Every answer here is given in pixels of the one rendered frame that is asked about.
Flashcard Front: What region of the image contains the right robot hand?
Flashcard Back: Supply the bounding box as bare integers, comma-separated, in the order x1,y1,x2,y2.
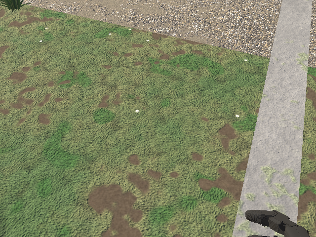
245,209,310,237

